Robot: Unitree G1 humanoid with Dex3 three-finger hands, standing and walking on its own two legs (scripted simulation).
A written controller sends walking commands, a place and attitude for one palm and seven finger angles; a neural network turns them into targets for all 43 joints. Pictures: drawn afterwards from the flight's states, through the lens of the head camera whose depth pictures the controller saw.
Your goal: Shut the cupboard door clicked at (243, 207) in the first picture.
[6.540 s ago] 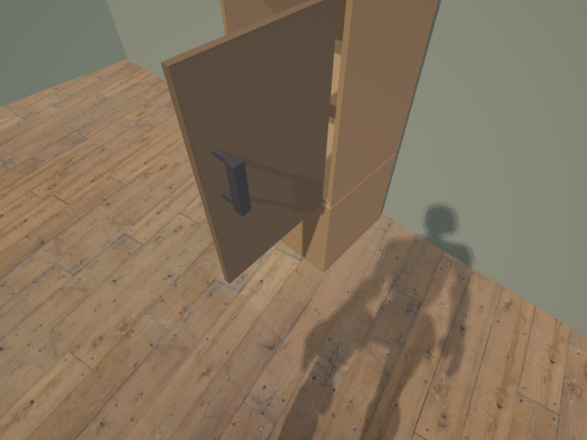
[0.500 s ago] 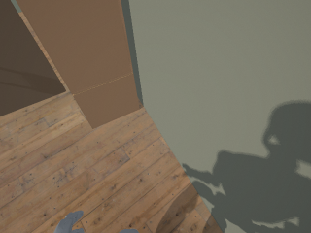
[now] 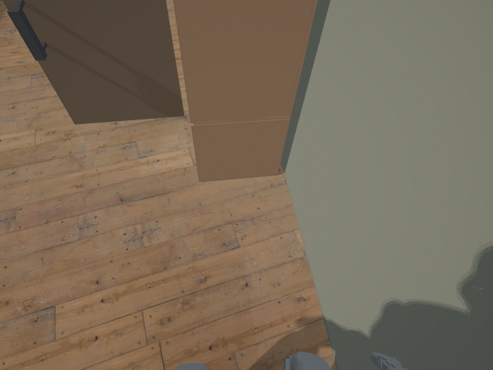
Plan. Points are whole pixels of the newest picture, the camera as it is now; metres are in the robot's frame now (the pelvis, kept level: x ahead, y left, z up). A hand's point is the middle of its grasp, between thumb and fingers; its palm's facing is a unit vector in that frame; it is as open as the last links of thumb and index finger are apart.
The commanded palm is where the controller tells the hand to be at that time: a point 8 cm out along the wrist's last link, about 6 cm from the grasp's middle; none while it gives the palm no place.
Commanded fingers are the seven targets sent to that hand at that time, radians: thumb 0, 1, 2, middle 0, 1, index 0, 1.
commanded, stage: turn to face it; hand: left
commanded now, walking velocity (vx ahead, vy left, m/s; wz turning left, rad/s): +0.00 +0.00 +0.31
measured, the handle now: (30, 30) +0.84 +0.62 +0.02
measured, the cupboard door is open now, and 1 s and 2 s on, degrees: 91 91 91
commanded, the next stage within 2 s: take the last steps up to it in 0.28 s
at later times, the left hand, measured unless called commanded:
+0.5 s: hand out of the picture +0.04 +0.14 -0.15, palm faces +0.21 -0.95 -0.23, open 7.3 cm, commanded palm none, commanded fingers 0.00 0.90 0.90 -0.20 -0.30 -0.20 -0.30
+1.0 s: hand (119, 354) +0.15 +0.23 -0.15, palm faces +0.28 -0.94 -0.20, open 7.4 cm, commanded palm none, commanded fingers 0.00 0.90 0.90 -0.20 -0.30 -0.20 -0.30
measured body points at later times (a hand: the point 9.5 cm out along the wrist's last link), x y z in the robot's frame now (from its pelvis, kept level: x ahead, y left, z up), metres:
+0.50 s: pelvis +0.03 -0.05 +0.01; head +0.07 -0.05 +0.46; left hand +0.03 +0.19 -0.13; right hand +0.13 -0.28 -0.15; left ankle -0.02 +0.08 -0.68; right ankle +0.01 -0.15 -0.73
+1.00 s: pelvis +0.12 +0.03 +0.01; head +0.15 +0.03 +0.46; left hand +0.13 +0.28 -0.14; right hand +0.13 -0.19 -0.15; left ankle +0.01 +0.08 -0.73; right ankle +0.22 -0.07 -0.69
